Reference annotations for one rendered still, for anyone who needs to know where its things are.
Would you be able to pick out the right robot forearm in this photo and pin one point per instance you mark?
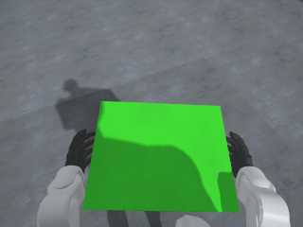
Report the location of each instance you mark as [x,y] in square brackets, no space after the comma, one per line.
[263,206]

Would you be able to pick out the robot right thigh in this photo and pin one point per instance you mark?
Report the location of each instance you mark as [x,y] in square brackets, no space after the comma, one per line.
[190,221]

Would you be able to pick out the carton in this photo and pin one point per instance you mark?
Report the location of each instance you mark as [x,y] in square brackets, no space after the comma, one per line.
[160,157]

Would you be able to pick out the left robot hand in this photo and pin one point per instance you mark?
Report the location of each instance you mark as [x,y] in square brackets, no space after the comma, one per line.
[77,154]

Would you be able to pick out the right robot hand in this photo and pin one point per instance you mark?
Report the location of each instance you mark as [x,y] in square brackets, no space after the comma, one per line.
[239,156]

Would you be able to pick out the left robot forearm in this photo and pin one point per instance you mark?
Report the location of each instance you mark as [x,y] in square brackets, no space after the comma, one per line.
[61,206]

